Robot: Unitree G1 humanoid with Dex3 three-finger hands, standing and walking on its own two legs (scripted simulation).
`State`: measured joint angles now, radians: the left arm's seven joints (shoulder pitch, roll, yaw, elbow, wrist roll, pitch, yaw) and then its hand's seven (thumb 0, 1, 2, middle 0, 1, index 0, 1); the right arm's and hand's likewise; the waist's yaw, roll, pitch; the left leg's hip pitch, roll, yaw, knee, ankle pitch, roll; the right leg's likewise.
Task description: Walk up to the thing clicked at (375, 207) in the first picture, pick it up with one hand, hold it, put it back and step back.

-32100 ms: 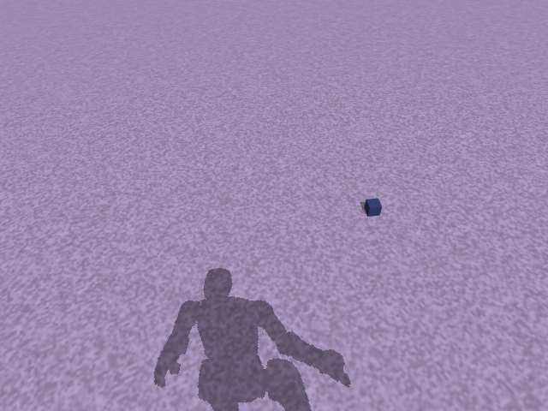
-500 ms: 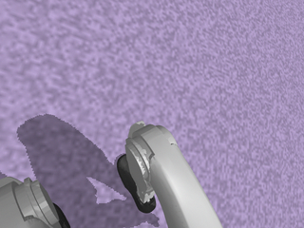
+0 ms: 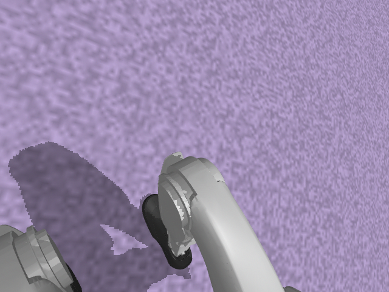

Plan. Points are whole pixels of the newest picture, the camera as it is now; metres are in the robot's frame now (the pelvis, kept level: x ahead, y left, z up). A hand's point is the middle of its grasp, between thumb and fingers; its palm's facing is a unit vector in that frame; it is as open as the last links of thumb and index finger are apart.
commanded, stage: close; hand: left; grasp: from above
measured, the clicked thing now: out of the picture +0.44 +0.32 -0.29
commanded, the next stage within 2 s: settle in 1.38 s
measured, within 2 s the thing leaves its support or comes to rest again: leaves its support in 1.76 s
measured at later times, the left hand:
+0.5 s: hand out of the picture +0.45 +0.30 -0.26, palm faces -0.29 -0.32 -0.90, open 11.8 cm
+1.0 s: hand out of the picture +0.45 +0.30 -0.26, palm faces -0.27 -0.34 -0.90, open 9.0 cm
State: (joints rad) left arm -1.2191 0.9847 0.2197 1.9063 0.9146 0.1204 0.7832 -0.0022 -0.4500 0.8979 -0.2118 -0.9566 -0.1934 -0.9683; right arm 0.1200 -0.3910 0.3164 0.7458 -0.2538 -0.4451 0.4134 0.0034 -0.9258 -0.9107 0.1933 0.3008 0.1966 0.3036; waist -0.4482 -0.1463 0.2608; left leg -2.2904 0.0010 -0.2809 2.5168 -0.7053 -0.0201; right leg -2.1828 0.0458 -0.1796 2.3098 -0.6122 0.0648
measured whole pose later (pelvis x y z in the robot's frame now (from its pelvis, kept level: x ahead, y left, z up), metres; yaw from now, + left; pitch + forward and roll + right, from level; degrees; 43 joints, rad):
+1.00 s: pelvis +0.00 +0.00 +0.01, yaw -1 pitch +26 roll -15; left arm -1.21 1.02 0.25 1.86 0.89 0.14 0.76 -0.01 0.16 0.39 -0.71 -0.55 -0.75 -0.53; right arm 0.13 -0.40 0.35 0.68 -0.25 -0.42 0.38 0.00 -0.91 -0.90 0.19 0.30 0.20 0.30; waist -0.46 -0.16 0.29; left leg -2.27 0.02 -0.29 2.48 -0.70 -0.02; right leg -2.16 0.06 -0.19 2.26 -0.59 0.06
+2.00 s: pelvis +0.00 +0.00 +0.02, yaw +0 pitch +30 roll -14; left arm -1.15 0.88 0.22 1.65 0.85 0.25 0.64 -0.09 0.29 0.18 -0.78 -0.42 -1.25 -0.48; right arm 0.19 -0.37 0.25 0.73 -0.20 -0.38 0.37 0.00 -0.92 -0.90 0.20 0.30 0.20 0.30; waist -0.39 -0.08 0.15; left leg -2.29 0.02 -0.25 2.43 -0.69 -0.02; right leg -2.20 0.04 -0.16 2.24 -0.60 0.05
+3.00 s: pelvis +0.01 -0.01 +0.07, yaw +9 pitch +36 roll -4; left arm -0.96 0.51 0.12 1.36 0.84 0.32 0.38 -0.11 0.28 0.19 -0.80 -0.40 -1.13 -0.42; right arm 0.18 -0.30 0.00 0.84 -0.08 -0.20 0.21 0.01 -0.92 -0.90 0.20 0.30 0.20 0.30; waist -0.18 0.08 -0.16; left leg -2.15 0.01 -0.09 2.21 -0.68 -0.02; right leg -2.13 0.00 -0.03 2.15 -0.64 0.02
